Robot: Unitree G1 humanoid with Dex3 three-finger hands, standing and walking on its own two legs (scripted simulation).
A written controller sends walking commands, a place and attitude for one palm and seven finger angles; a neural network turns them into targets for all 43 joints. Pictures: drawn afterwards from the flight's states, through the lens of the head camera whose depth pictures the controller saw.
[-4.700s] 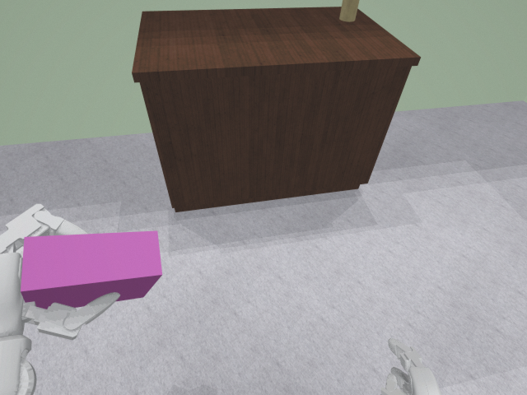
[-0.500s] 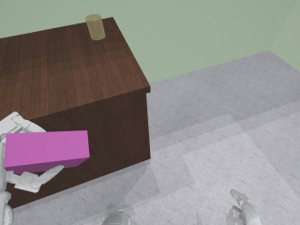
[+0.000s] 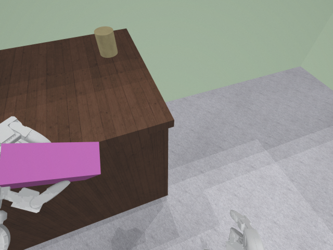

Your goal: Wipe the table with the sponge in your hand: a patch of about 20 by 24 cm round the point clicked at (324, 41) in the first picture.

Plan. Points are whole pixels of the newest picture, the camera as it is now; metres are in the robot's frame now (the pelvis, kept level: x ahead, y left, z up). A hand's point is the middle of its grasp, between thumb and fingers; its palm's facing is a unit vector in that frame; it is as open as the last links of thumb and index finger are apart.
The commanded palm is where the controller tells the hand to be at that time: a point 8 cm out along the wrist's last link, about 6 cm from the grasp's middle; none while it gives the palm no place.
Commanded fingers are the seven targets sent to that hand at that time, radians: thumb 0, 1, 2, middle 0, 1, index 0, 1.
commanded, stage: take the last steps up to it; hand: left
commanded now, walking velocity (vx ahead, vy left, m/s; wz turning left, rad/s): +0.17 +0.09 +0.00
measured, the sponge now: (66, 164) +0.23 +0.19 +0.17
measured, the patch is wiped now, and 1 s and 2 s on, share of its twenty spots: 0.00 0.00 0.00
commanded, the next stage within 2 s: come to a stop and stand still in 0.22 s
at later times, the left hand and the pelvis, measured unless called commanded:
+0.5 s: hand (47, 129) +0.29 +0.24 +0.18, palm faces +0.36 -0.81 -0.45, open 9.7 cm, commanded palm +0.23 +0.29 +0.18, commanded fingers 0.00 0.10 1.30 -1.20 -1.60 -1.20 -1.60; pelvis +0.07 +0.01 +0.00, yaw +0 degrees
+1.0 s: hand (59, 147) +0.26 +0.21 +0.17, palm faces +0.37 -0.86 -0.36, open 9.7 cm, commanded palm +0.20 +0.24 +0.18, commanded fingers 0.00 0.10 1.30 -1.20 -1.60 -1.20 -1.60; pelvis +0.02 -0.03 +0.00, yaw -3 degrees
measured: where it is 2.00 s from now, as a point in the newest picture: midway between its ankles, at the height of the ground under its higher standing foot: outside the picture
